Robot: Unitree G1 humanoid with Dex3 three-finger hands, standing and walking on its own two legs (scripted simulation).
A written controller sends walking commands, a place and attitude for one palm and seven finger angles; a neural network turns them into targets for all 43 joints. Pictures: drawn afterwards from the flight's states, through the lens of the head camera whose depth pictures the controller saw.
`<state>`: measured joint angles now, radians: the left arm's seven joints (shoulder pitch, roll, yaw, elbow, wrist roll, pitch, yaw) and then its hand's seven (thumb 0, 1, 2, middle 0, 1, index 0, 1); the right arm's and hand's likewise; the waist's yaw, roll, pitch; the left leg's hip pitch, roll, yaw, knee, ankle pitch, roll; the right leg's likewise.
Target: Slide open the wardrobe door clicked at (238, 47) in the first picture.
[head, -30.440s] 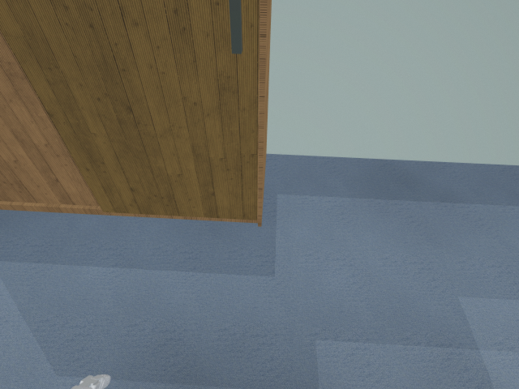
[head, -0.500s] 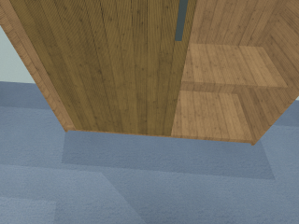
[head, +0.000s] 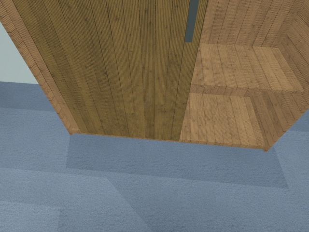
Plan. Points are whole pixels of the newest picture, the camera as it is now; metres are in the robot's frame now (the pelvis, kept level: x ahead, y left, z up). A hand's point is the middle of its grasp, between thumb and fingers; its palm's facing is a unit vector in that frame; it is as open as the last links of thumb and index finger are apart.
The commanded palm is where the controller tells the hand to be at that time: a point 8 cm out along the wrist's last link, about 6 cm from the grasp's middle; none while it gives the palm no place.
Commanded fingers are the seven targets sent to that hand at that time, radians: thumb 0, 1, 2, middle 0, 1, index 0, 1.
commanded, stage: look to check the result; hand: right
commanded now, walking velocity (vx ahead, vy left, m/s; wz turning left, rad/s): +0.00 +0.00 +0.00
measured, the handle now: (192, 11) +0.79 -0.07 +0.20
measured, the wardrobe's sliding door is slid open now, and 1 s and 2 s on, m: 0.64 0.64 0.64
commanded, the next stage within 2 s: stand and wait in 0.38 s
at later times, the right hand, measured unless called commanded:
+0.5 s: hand out of the picture +0.03 -0.18 -0.18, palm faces -0.03 +0.98 -0.21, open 7.4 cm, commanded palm none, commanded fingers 0.00 -0.90 -0.90 0.20 0.30 0.20 0.30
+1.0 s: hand out of the picture +0.04 -0.19 -0.18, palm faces -0.04 +0.97 -0.23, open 7.4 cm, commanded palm none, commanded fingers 0.00 -0.90 -0.90 0.20 0.30 0.20 0.30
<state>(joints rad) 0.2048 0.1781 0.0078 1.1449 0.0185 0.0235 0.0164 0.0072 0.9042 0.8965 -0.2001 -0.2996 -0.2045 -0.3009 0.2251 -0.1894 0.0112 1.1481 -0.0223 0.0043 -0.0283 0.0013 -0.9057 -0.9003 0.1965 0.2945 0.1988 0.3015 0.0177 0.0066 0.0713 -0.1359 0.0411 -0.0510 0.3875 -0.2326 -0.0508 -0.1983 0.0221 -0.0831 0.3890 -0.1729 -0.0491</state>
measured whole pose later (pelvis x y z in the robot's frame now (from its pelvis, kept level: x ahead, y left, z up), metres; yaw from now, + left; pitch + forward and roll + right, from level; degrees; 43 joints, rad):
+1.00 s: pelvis +0.01 +0.01 +0.00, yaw +0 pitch -1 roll +0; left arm 0.17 0.21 0.01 1.15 0.02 0.02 0.02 0.01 0.90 0.90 -0.20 -0.30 -0.21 -0.30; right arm 0.19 -0.22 0.01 1.15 -0.02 -0.01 -0.03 0.00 -0.90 -0.90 0.20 0.29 0.20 0.30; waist 0.02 0.01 0.07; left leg -0.09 0.03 -0.05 0.35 -0.23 -0.04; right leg -0.16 0.01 -0.08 0.36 -0.18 -0.04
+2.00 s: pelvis +0.01 +0.01 +0.00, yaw +0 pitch -2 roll +0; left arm 0.14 0.25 0.01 1.14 0.02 0.01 0.01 0.01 0.90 0.90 -0.20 -0.30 -0.21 -0.30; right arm 0.17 -0.25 0.00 1.15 -0.02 -0.01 -0.02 0.00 -0.90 -0.90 0.20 0.29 0.20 0.30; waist 0.01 0.01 0.07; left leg -0.08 0.03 -0.04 0.32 -0.22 -0.04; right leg -0.15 0.01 -0.07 0.34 -0.16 -0.03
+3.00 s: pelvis +0.02 +0.02 +0.01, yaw +0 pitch -2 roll +0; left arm 0.09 0.33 0.00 1.13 0.01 0.01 0.00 0.01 0.90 0.90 -0.20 -0.30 -0.21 -0.30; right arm 0.11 -0.33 0.00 1.13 -0.02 -0.02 -0.01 0.00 -0.90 -0.90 0.20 0.30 0.20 0.30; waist 0.02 0.01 0.07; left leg -0.04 0.01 -0.03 0.27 -0.20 -0.02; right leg -0.12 -0.01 -0.06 0.29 -0.14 -0.01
